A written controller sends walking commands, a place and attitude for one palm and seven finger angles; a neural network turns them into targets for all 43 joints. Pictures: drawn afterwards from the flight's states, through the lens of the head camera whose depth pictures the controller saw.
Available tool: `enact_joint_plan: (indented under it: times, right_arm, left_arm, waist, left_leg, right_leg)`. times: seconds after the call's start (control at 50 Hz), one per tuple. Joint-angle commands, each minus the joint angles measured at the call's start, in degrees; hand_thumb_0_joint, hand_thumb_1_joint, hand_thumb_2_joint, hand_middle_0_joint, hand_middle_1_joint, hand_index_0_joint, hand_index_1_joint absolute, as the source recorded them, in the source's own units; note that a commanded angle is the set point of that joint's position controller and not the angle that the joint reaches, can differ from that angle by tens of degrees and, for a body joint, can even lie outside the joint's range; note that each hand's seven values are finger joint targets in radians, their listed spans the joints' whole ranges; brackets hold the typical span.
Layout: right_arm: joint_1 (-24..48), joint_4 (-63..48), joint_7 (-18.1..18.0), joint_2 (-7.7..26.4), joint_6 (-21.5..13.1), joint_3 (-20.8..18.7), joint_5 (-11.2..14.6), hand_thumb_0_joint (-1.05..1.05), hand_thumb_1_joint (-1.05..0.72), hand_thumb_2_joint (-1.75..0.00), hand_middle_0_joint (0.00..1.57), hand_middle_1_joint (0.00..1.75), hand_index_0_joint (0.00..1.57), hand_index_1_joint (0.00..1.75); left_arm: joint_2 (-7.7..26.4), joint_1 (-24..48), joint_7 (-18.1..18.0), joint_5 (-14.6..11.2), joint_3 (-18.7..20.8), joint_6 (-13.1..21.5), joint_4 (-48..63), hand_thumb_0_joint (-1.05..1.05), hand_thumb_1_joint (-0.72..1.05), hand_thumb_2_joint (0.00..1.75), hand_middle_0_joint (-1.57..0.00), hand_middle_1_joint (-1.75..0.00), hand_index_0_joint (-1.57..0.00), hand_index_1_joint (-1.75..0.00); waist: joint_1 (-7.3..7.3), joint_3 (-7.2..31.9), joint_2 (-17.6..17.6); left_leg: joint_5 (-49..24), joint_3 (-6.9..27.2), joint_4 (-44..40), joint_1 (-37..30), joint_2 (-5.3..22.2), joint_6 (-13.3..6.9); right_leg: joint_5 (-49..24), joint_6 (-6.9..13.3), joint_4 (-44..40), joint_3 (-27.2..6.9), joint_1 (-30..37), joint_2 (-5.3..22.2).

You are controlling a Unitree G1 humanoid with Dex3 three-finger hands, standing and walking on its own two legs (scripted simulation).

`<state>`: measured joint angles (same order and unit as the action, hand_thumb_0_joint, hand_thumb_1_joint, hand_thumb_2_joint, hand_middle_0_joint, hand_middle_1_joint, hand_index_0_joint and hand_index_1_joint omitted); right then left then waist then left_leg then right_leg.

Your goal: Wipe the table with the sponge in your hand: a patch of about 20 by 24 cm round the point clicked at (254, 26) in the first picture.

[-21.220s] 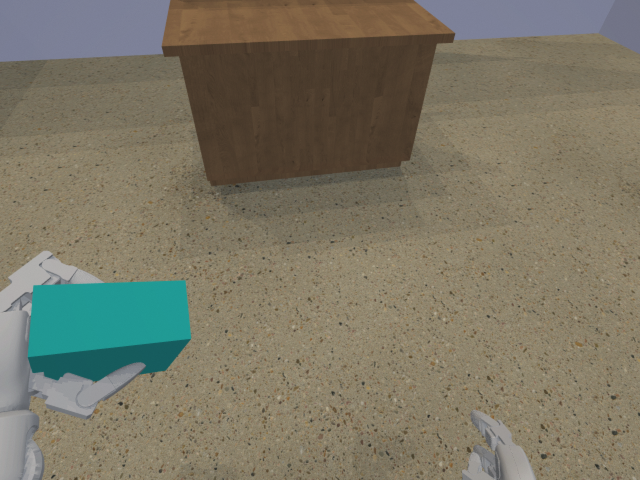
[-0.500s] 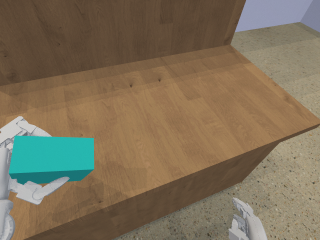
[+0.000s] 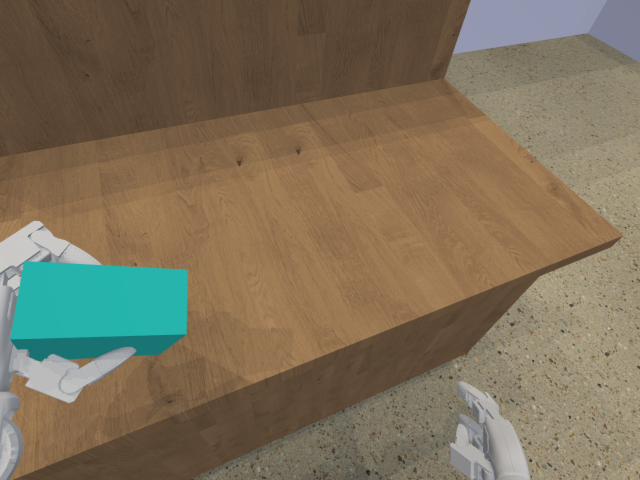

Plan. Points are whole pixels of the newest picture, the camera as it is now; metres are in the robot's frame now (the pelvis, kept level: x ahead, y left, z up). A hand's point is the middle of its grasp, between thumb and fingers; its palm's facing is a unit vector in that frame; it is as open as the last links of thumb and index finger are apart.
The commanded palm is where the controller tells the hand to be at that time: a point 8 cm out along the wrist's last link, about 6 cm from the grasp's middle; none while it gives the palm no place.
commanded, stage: shuffle to correct the standing spot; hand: left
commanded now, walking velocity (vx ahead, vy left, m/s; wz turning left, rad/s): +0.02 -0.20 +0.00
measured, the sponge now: (128, 316) +0.23 +0.21 +0.13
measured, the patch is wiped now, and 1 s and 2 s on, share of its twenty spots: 0.00 0.00 0.00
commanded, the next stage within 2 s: come to a stop and stand still in 0.20 s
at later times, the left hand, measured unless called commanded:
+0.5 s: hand (131, 316) +0.23 +0.20 +0.15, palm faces +0.31 -0.86 -0.41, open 10.1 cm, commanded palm +0.17 +0.24 +0.17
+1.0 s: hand (24, 354) +0.19 +0.28 +0.14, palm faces +0.33 -0.86 -0.38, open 10.1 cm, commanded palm +0.13 +0.31 +0.17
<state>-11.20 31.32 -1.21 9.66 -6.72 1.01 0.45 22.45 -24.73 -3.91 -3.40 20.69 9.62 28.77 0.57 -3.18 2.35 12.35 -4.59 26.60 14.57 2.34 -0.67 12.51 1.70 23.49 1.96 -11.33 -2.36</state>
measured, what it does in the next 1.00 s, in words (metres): stands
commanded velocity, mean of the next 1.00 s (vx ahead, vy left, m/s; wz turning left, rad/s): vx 0.01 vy -0.05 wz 0.00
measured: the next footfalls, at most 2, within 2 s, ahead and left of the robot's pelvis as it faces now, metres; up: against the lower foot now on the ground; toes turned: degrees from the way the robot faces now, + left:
none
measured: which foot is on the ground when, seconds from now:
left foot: down 0.00-1.00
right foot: down 0.00-1.00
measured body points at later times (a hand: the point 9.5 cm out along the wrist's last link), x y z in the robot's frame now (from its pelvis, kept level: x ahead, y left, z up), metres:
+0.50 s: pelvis +0.01 -0.04 +0.00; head +0.03 -0.04 +0.44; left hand +0.20 +0.24 +0.17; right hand +0.17 -0.29 -0.08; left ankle +0.02 +0.11 -0.74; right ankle +0.00 -0.10 -0.74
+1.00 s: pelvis -0.02 +0.03 +0.00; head -0.01 +0.06 +0.45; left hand +0.17 +0.32 +0.16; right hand +0.15 -0.19 -0.07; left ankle +0.02 +0.11 -0.74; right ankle +0.00 -0.10 -0.74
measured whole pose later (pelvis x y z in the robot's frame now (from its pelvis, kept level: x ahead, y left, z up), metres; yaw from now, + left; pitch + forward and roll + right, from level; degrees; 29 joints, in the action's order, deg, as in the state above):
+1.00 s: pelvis -0.02 +0.03 +0.00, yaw +0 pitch -2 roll -1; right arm -12.6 32.2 -2.3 10.5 -8.3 1.3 0.5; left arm 22.3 -24.9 -4.5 -1.7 18.9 11.7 24.7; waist 1.6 -4.0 2.7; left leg 10.9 -5.3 26.9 14.5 0.1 -3.3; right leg 11.3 -0.3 24.7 1.2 -11.7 -0.2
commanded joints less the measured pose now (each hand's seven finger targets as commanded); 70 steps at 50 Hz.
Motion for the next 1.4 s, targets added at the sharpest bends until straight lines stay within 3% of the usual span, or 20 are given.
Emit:
enact_joint_plan:
  times: [0.0,0.22,0.26,0.42,0.58,0.6,0.62,0.64,0.66,0.7,0.74,0.8,0.86,0.96,1.02,1.14,1.26,1.28,1.36,1.38]
  right_arm:
    - [3.98,-8.89,-1.11,9.02,-2.7,-4.12,0.26,0.0,-0.9,-0.9,0.2,0.3,0.2,0.3]
    - [3.77,-8.71,-1.73,9.09,-1.52,-4.7,0.52,0.0,-0.9,-0.9,0.2,0.3,0.2,0.3]
    - [4.63,-8.49,-1.87,9.06,-1.39,-4.59,0.87,0.0,-0.9,-0.9,0.2,0.3,0.2,0.3]
    - [5.95,-7.78,-1.54,8.85,-1.13,-3.45,1.01,0.0,-0.9,-0.9,0.2,0.3,0.2,0.3]
    - [6.18,-7.0,-1.66,9.02,-0.81,-3.07,0.94,0.0,-0.9,-0.9,0.2,0.3,0.2,0.3]
    - [-4.76,-4.67,-2.07,10.82,-4.33,-6.48,-1.27,0.0,-0.9,-0.9,0.2,0.3,0.2,0.3]
    - [2.34,-3.37,-1.89,5.84,-3.93,-4.08,-1.13,0.0,-0.9,-0.9,0.2,0.3,0.2,0.3]
    - [1.04,-7.16,-1.48,9.6,-4.58,-5.51,0.2,0.0,-0.9,-0.9,0.2,0.3,0.2,0.3]
    - [1.76,-6.78,0.04,9.68,-4.71,-5.08,0.87,0.0,-0.9,-0.9,0.2,0.3,0.2,0.3]
    - [3.29,-8.1,1.37,9.66,-4.39,-4.76,1.05,0.0,-0.9,-0.9,0.2,0.3,0.2,0.3]
    - [4.28,-8.59,1.41,9.31,-4.47,-4.38,0.67,0.0,-0.9,-0.9,0.2,0.3,0.2,0.3]
    - [5.2,-8.54,0.23,9.05,-4.22,-3.66,0.38,0.0,-0.9,-0.9,0.2,0.3,0.2,0.3]
    - [6.46,-8.25,-1.54,9.05,-4.25,-3.0,0.31,0.0,-0.9,-0.9,0.2,0.3,0.2,0.3]
    - [6.21,-8.04,-2.28,8.5,-5.66,-2.16,0.35,0.0,-0.9,-0.9,0.2,0.3,0.2,0.3]
    - [4.34,-7.63,-1.66,8.83,-6.8,-2.2,0.11,0.0,-0.9,-0.9,0.2,0.3,0.2,0.3]
    - [3.11,-6.56,-0.6,8.89,-7.49,-2.36,-0.18,0.0,-0.9,-0.9,0.2,0.3,0.2,0.3]
    - [4.25,-6.29,-0.76,8.59,-7.03,-2.15,-0.21,0.0,-0.9,-0.9,0.2,0.3,0.2,0.3]
    - [3.5,-6.21,-0.73,8.58,-6.69,-1.91,-0.6,0.0,-0.9,-0.9,0.2,0.3,0.2,0.3]
    - [4.27,-6.64,-0.75,8.63,-6.34,-2.15,-0.23,0.0,-0.9,-0.9,0.2,0.3,0.2,0.3]
    - [3.42,-6.5,-0.62,8.83,-6.01,-1.99,-0.56,0.0,-0.9,-0.9,0.2,0.3,0.2,0.3]
  left_arm:
    - [9.31,3.49,-0.96,-1.44,6.83,3.36,14.05,0.0,0.1,1.3,-1.2,-1.6,-1.2,-1.6]
    - [10.33,2.2,-1.17,-2.74,7.78,1.95,13.86,0.0,0.1,1.3,-1.2,-1.6,-1.2,-1.6]
    - [11.49,1.73,-1.63,-2.84,8.65,1.7,14.63,0.0,0.1,1.3,-1.2,-1.6,-1.2,-1.6]
    - [10.28,-0.51,-2.87,-2.07,8.35,2.51,12.7,0.0,0.1,1.3,-1.2,-1.6,-1.2,-1.6]
    - [8.88,0.11,-3.1,-1.37,6.38,2.29,11.32,0.0,0.1,1.3,-1.2,-1.6,-1.2,-1.6]
    - [51.77,54.37,-2.54,6.52,38.56,7.4,21.3,0.0,0.1,1.3,-1.2,-1.6,-1.2,-1.6]
    - [18.42,24.21,-0.25,2.16,15.86,5.13,-9.76,0.0,0.1,1.3,-1.2,-1.6,-1.2,-1.6]
    - [11.32,11.42,0.06,1.2,10.43,5.12,-9.84,0.0,0.1,1.3,-1.2,-1.6,-1.2,-1.6]
    - [4.36,6.82,0.11,-0.48,4.23,6.1,-4.05,0.0,0.1,1.3,-1.2,-1.6,-1.2,-1.6]
    - [5.85,5.12,-0.89,-0.32,3.16,6.33,7.05,0.0,0.1,1.3,-1.2,-1.6,-1.2,-1.6]
    - [6.97,1.58,-1.78,0.03,3.67,5.65,9.61,0.0,0.1,1.3,-1.2,-1.6,-1.2,-1.6]
    - [9.62,1.29,-2.69,-0.23,7.19,5.24,10.19,0.0,0.1,1.3,-1.2,-1.6,-1.2,-1.6]
    - [13.06,4.97,-3.33,-0.16,10.77,5.76,11.77,0.0,0.1,1.3,-1.2,-1.6,-1.2,-1.6]
    - [10.67,11.32,-3.17,1.1,7.6,6.91,11.42,0.0,0.1,1.3,-1.2,-1.6,-1.2,-1.6]
    - [7.56,12.07,-2.83,1.92,4.25,7.37,10.23,0.0,0.1,1.3,-1.2,-1.6,-1.2,-1.6]
    - [6.67,8.91,-2.87,2.74,3.71,7.53,9.2,0.0,0.1,1.3,-1.2,-1.6,-1.2,-1.6]
    - [9.28,10.11,-3.09,2.84,6.44,7.94,11.47,0.0,0.1,1.3,-1.2,-1.6,-1.2,-1.6]
    - [7.31,9.28,-2.7,2.32,4.76,8.11,10.71,0.0,0.1,1.3,-1.2,-1.6,-1.2,-1.6]
    - [9.24,7.42,-2.93,2.13,6.66,7.78,12.61,0.0,0.1,1.3,-1.2,-1.6,-1.2,-1.6]
    - [7.04,7.15,-2.48,1.66,4.51,7.86,11.62,0.0,0.1,1.3,-1.2,-1.6,-1.2,-1.6]
  waist:
    - [-0.13,10.46,-8.27]
    - [-0.75,10.18,-2.43]
    - [-0.87,9.48,-3.73]
    - [-0.17,9.84,-3.0]
    - [-0.06,9.75,-3.13]
    - [1.33,0.25,6.42]
    - [1.65,11.68,2.92]
    - [3.19,10.88,-2.72]
    - [2.25,14.57,-11.07]
    - [2.38,15.37,-6.52]
    - [2.32,14.1,0.18]
    - [1.46,11.55,1.36]
    - [0.9,7.8,-4.3]
    - [0.84,5.37,-11.48]
    - [0.93,6.01,-11.22]
    - [0.82,6.7,-6.83]
    - [0.73,8.32,-9.61]
    - [0.71,8.6,-9.0]
    - [0.77,10.32,-9.32]
    - [0.59,9.77,-9.0]
  left_leg:
    - [-10.37,7.61,-3.85,-5.11,8.03,-0.81]
    - [-0.47,4.48,3.81,-4.17,3.7,-0.64]
    - [-0.57,4.18,4.55,-5.15,3.48,-0.77]
    - [-5.71,4.3,3.18,-3.95,2.24,-1.41]
    - [-9.35,4.88,-0.49,-6.64,3.09,-1.75]
    - [-7.5,-5.46,4.56,-1.84,0.18,0.24]
    - [-9.43,1.12,1.74,-1.9,-3.64,-0.86]
    - [-11.4,0.31,1.48,-4.07,-0.64,-0.41]
    - [-14.61,0.42,0.25,-7.9,0.23,-1.72]
    - [-19.92,2.76,0.61,-8.21,2.19,-2.23]
    - [-16.65,3.88,0.49,-7.13,2.18,-1.98]
    - [-7.36,5.57,-1.96,-5.24,2.34,-1.41]
    - [-0.03,7.35,-5.29,-4.91,2.58,-1.31]
    - [14.56,9.89,-11.72,1.61,4.65,-2.16]
    - [20.0,11.69,-14.32,5.96,5.97,-2.66]
    - [15.06,12.83,-13.38,3.6,6.12,-1.65]
    - [4.28,12.23,-12.47,-1.76,5.98,1.35]
    - [2.21,12.46,-12.31,-2.01,5.86,1.47]
    - [-6.96,10.5,-9.81,-6.09,5.62,2.9]
    - [-6.98,11.27,-10.75,-4.91,5.54,3.06]
  right_leg:
    - [-8.98,-0.89,-1.65,-3.02,0.82,3.63]
    - [-7.97,1.18,-4.63,-8.97,-3.37,7.2]
    - [-7.77,1.25,-5.18,-9.7,-5.06,7.69]
    - [-19.55,-4.09,-5.67,-9.79,1.96,8.44]
    - [-20.09,-3.73,-5.45,-7.44,3.32,7.47]
    - [-35.9,-11.38,-11.52,-6.67,-5.97,5.55]
    - [-37.91,-3.53,-1.91,-10.2,5.53,9.51]
    - [-40.32,-4.91,-1.8,-13.32,6.28,9.47]
    - [-36.56,-4.44,1.4,-10.42,7.7,9.12]
    - [-27.47,-4.71,1.65,-7.58,7.26,7.46]
    - [-21.84,-4.1,-0.31,-7.18,5.35,6.75]
    - [-8.86,-1.69,-2.73,-7.16,1.93,6.42]
    - [0.08,-0.39,-4.4,-7.77,-2.54,5.86]
    - [4.04,-0.61,-1.78,-5.38,0.86,4.25]
    - [3.24,-0.91,1.84,-3.65,4.98,3.69]
    - [0.2,-0.94,0.42,-4.17,4.05,3.75]
    - [-2.41,-0.77,0.02,-3.36,2.87,3.72]
    - [-3.0,-0.76,-0.21,-2.99,2.85,3.5]
    - [-4.98,-0.56,-0.33,-2.79,2.36,4.02]
    - [-4.49,-0.65,-0.03,-2.3,2.63,3.49]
